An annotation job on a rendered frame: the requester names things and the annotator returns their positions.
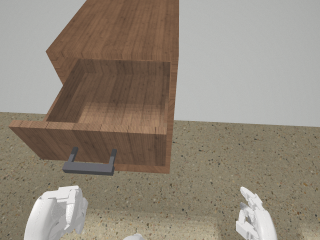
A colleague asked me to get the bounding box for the drawer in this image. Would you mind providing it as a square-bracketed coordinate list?
[8, 59, 171, 167]

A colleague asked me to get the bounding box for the cabinet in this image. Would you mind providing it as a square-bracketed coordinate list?
[45, 0, 179, 174]

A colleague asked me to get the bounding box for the handle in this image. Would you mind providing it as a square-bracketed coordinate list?
[62, 146, 117, 176]

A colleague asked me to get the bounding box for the robot right hand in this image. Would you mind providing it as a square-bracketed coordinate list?
[236, 186, 278, 240]

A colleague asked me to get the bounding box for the robot left hand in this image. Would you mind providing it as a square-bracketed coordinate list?
[24, 185, 88, 240]

